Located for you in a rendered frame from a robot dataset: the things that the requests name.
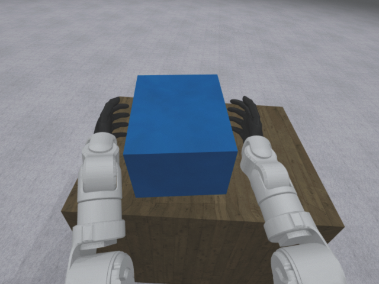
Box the robot right forearm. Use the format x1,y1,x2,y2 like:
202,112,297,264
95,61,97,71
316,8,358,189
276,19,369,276
240,135,347,284

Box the robot right hand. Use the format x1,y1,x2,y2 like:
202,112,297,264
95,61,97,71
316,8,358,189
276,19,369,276
227,96,263,143

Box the robot left forearm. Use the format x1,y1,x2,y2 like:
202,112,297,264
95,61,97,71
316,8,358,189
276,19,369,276
65,132,126,284

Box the robot left hand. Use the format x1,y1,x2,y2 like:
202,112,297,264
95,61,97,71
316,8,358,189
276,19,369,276
94,97,130,138

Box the pedestal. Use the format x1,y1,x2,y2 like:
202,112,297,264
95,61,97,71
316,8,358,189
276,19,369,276
61,96,345,284

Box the robot right upper arm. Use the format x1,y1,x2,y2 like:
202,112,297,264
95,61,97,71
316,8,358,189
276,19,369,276
271,242,346,284

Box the robot left upper arm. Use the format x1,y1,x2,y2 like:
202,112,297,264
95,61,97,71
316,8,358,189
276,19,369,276
66,251,135,284

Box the carton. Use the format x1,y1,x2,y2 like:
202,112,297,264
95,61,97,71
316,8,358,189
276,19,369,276
123,75,238,198

